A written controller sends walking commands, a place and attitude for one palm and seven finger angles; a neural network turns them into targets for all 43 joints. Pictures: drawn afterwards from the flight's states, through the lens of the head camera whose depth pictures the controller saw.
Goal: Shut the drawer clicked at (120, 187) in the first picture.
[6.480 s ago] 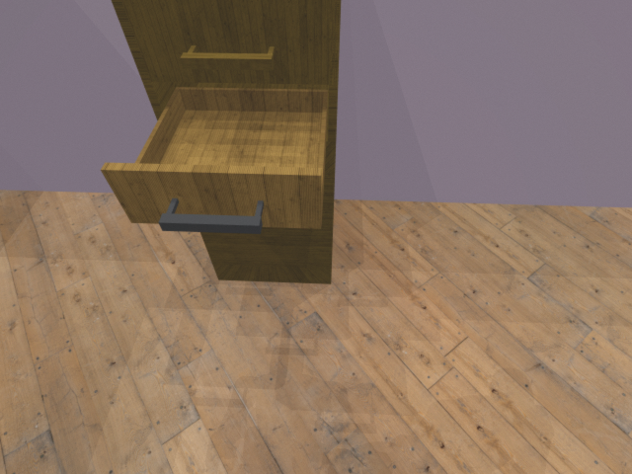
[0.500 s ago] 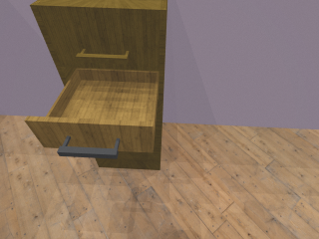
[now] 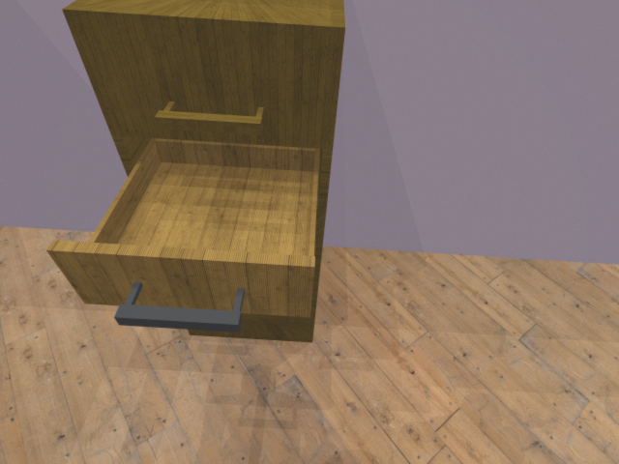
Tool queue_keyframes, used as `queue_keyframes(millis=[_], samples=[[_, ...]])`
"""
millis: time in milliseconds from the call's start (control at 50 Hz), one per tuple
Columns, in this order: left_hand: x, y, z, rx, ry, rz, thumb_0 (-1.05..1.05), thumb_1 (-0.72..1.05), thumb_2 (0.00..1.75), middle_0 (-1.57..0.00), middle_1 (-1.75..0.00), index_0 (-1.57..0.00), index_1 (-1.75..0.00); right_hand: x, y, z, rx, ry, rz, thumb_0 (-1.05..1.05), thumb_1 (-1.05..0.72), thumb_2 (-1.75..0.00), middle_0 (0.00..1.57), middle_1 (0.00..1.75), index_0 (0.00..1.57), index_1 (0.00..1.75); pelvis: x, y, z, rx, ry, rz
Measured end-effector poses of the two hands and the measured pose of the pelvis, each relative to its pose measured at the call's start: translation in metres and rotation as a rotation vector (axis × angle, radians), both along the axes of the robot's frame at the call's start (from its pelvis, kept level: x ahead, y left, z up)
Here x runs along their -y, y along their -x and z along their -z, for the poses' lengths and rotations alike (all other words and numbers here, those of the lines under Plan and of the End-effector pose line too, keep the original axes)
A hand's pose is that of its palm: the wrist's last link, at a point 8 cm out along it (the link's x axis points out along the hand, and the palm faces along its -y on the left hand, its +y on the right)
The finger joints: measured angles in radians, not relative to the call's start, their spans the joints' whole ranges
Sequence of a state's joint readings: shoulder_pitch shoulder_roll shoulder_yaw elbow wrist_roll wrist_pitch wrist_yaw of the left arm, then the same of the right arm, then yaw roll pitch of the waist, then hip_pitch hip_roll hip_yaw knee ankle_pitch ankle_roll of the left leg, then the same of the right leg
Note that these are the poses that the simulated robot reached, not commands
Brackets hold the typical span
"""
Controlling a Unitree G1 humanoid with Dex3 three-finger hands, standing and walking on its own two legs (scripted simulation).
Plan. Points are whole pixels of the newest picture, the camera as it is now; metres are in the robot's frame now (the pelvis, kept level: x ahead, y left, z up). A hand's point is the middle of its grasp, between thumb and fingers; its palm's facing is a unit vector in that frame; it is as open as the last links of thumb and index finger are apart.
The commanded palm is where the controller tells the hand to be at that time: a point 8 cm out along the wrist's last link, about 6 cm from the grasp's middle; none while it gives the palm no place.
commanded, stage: come to a stop and stand still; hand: left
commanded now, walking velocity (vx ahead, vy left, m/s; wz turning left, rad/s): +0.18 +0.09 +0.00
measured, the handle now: (184, 305) +0.34 +0.22 -0.02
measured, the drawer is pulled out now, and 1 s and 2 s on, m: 0.29 0.29 0.29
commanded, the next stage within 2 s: look again from close up in 1.38 s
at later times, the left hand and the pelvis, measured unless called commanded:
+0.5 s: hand out of the picture +0.12 +0.16 -0.17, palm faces +0.00 -0.97 -0.23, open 7.3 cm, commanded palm none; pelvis +0.05 -0.01 +0.00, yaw +0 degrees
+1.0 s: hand out of the picture +0.01 +0.18 -0.16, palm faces +0.02 -0.98 -0.19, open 7.4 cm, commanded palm none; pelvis +0.04 +0.01 +0.01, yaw -2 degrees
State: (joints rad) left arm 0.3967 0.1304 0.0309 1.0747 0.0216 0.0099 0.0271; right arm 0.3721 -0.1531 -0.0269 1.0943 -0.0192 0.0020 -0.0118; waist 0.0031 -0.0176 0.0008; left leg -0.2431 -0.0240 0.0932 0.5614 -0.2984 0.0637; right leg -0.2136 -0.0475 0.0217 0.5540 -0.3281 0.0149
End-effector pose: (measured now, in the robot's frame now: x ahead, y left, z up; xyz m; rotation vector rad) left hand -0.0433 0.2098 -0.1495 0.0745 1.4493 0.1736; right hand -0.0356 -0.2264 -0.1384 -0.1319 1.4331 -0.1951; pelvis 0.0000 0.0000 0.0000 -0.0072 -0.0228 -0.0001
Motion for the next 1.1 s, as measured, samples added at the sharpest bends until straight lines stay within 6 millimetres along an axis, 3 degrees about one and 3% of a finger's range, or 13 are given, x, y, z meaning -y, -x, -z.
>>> queue_keyframes(millis=[80, 260, 360, 460, 640, 740, 840, 1000, 1100], samples=[[-0.013, -0.023, -0.005, -0.024, -0.007, 0.05, 0.01, 0.9, 0.9, -0.2, -0.3, -0.2, -0.3, -0.013, -0.005, -0.003, 0.015, 0.001, 0.034, 0.0, -0.91, -0.9, 0.19, 0.3, 0.19, 0.3, -0.011, -0.015, -0.003, -0.007, -0.003, 0.03], [-0.026, -0.116, -0.016, 0.108, -0.062, 0.082, 0.02, 0.93, 0.9, -0.2, -0.3, -0.19, -0.29, -0.042, -0.014, -0.005, -0.074, -0.058, 0.046, 0.0, -0.91, -0.9, 0.2, 0.3, 0.19, 0.3, -0.008, -0.042, -0.01, -0.016, -0.017, 0.014], [-0.016, -0.15, -0.015, 0.155, -0.081, 0.099, 0.01, 0.92, 0.9, -0.19, -0.3, -0.19, -0.29, -0.036, -0.038, 0.008, -0.061, -0.08, 0.063, 0.0, -0.91, -0.9, 0.2, 0.3, 0.2, 0.3, 0.002, -0.054, -0.003, -0.01, -0.03, 0.021], [-0.003, -0.162, -0.017, 0.18, -0.086, 0.12, 0.01, 0.92, 0.9, -0.2, -0.3, -0.2, -0.3, -0.017, -0.069, 0.016, 0.002, -0.071, 0.074, 0.0, -0.91, -0.9, 0.2, 0.3, 0.2, 0.3, 0.009, -0.052, 0.0, -0.019, -0.022, 0.014], [-0.018, -0.141, -0.012, 0.2, -0.072, 0.085, 0.0, 0.92, 0.9, -0.2, -0.3, -0.2, -0.3, 0.013, -0.099, 0.0, 0.1, 0.036, 0.001, 0.0, -0.92, -0.9, 0.19, 0.3, 0.19, 0.3, -0.001, -0.029, -0.001, -0.01, -0.021, 0.005], [-0.037, -0.119, -0.006, 0.169, -0.049, 0.067, 0.0, 0.91, 0.9, -0.2, -0.3, -0.2, -0.3, 0.004, -0.087, -0.008, 0.132, 0.063, -0.021, 0.0, -0.92, -0.9, 0.19, 0.3, 0.19, 0.3, -0.017, -0.021, -0.001, 0.005, -0.019, 0.016], [-0.044, -0.092, -0.008, 0.124, -0.045, 0.058, 0.01, 0.91, 0.9, -0.2, -0.3, -0.2, -0.3, -0.015, -0.076, -0.007, 0.099, 0.019, -0.033, 0.0, -0.91, -0.9, 0.19, 0.3, 0.19, 0.3, -0.02, -0.026, -0.005, 0.001, -0.024, 0.019], [-0.024, -0.046, -0.017, -0.026, -0.032, 0.051, 0.01, 0.91, 0.9, -0.19, -0.3, -0.19, -0.29, -0.022, -0.068, 0.001, 0.056, -0.028, 0.0, 0.01, -0.93, -0.9, 0.2, 0.3, 0.2, 0.3, -0.014, -0.036, -0.01, -0.005, -0.016, 0.03], [-0.005, -0.036, -0.018, -0.071, -0.009, 0.046, 0.01, 0.91, 0.9, -0.2, -0.3, -0.19, -0.29, -0.021, -0.059, 0.001, 0.022, -0.043, 0.013, 0.0, -0.93, -0.9, 0.2, 0.3, 0.2, 0.3, -0.007, -0.039, -0.011, -0.006, -0.015, 0.031]])
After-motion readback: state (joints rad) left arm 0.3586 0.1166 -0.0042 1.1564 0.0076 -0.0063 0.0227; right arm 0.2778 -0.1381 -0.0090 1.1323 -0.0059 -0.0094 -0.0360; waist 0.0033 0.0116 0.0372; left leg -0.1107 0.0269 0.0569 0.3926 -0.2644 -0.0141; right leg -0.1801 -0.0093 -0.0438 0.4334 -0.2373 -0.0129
